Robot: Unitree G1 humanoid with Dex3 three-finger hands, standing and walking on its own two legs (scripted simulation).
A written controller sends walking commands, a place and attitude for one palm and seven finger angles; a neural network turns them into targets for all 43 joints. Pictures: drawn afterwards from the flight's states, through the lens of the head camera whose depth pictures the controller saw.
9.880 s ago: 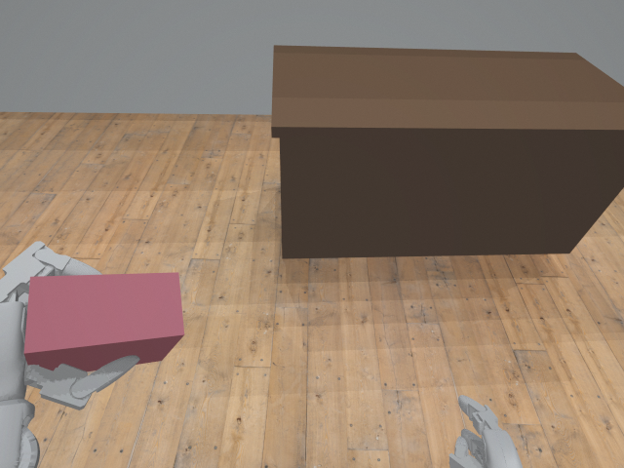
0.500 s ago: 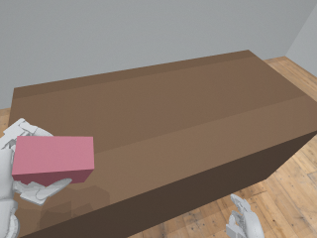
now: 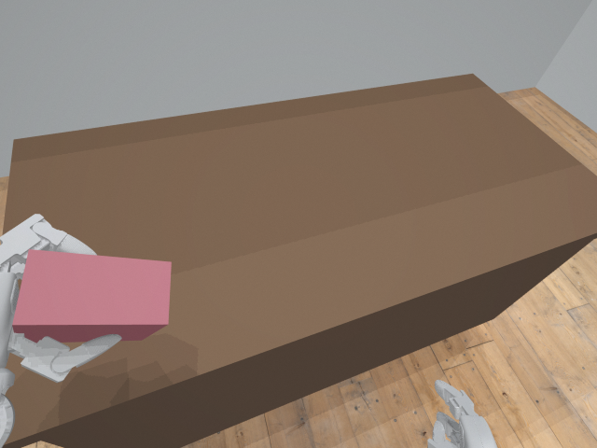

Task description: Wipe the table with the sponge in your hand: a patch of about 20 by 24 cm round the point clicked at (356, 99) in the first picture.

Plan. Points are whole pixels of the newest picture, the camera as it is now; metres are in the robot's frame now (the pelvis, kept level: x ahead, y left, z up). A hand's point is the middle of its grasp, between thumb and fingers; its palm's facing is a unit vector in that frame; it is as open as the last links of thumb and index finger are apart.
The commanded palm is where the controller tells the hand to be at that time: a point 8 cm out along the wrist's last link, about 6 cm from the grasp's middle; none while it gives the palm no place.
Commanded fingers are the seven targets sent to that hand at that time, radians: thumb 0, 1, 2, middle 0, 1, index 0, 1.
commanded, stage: come to a stop and stand still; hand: left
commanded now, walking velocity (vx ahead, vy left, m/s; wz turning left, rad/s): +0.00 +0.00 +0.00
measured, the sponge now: (115, 302) +0.23 +0.22 +0.11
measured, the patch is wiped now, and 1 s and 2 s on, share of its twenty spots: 0.00 0.00 0.00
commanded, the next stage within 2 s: look again from close up in 1.00 s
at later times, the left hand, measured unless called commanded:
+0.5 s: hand out of the picture +0.25 +0.30 +0.20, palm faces +0.48 -0.74 -0.48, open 10.5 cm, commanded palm +0.15 +0.29 +0.17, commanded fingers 0.00 0.10 1.30 -1.20 -1.60 -1.20 -1.60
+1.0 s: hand (58, 276) +0.22 +0.25 +0.17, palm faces +0.34 -0.85 -0.40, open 10.5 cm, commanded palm +0.17 +0.29 +0.17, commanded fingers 0.00 0.10 1.30 -1.20 -1.60 -1.20 -1.60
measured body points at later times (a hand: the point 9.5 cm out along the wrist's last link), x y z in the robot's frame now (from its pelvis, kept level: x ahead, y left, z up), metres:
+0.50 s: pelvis -0.01 +0.01 +0.00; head +0.05 +0.05 +0.44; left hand +0.22 +0.34 +0.22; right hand +0.19 -0.19 -0.07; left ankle +0.03 +0.08 -0.74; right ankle +0.01 -0.10 -0.74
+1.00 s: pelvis +0.01 +0.01 +0.00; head +0.03 +0.03 +0.45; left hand +0.20 +0.30 +0.19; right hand +0.18 -0.22 -0.07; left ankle +0.03 +0.08 -0.74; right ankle +0.01 -0.10 -0.74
